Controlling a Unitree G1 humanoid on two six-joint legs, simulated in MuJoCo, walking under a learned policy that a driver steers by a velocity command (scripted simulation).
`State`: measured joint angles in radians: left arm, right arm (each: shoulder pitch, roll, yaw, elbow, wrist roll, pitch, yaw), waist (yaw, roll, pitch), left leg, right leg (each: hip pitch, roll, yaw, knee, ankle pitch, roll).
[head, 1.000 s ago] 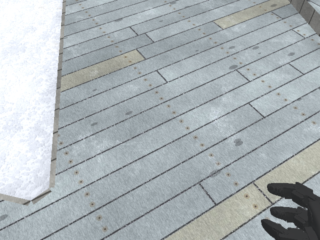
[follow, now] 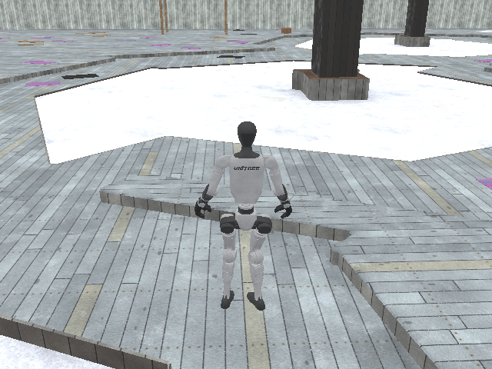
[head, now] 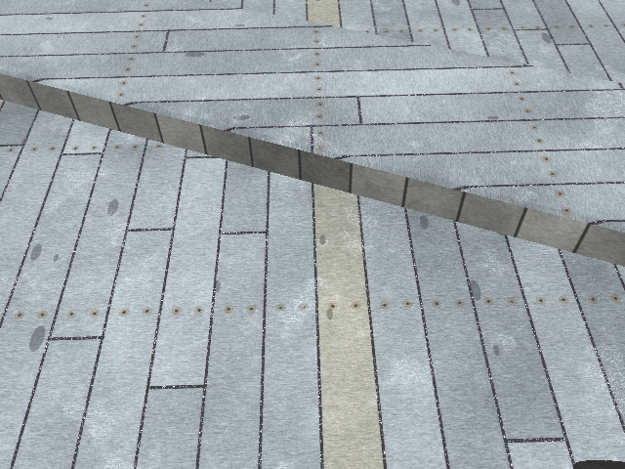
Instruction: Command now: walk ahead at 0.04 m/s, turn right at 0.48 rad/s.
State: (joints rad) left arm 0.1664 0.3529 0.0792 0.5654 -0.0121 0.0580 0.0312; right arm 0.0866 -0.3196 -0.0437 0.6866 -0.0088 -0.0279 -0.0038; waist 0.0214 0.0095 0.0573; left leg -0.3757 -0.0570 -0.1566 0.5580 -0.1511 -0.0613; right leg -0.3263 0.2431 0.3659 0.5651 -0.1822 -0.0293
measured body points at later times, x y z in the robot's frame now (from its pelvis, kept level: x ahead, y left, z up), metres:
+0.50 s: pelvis +0.03 +0.01 +0.02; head +0.05 +0.00 +0.46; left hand +0.07 +0.32 -0.08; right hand +0.22 -0.25 -0.08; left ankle +0.05 +0.15 -0.67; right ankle +0.00 -0.11 -0.73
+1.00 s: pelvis +0.25 +0.22 -0.03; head +0.28 +0.23 +0.42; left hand +0.09 +0.44 -0.15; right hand +0.55 +0.13 -0.12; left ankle +0.27 +0.30 -0.73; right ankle +0.16 -0.05 -0.60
